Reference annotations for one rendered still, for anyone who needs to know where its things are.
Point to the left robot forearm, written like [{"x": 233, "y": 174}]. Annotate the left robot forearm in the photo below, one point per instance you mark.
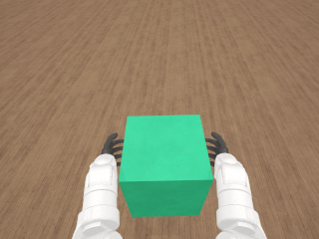
[{"x": 99, "y": 212}]

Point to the carton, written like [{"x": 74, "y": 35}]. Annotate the carton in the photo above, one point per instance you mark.
[{"x": 165, "y": 168}]

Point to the right robot forearm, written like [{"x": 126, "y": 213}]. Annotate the right robot forearm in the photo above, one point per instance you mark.
[{"x": 235, "y": 207}]

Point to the left robot upper arm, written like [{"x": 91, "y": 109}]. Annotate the left robot upper arm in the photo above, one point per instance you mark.
[{"x": 106, "y": 234}]

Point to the right robot upper arm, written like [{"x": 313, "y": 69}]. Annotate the right robot upper arm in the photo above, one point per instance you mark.
[{"x": 232, "y": 234}]

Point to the robot left hand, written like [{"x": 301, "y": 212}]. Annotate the robot left hand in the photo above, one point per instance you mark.
[{"x": 109, "y": 144}]

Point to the robot right hand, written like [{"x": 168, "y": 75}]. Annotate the robot right hand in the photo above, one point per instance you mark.
[{"x": 220, "y": 146}]

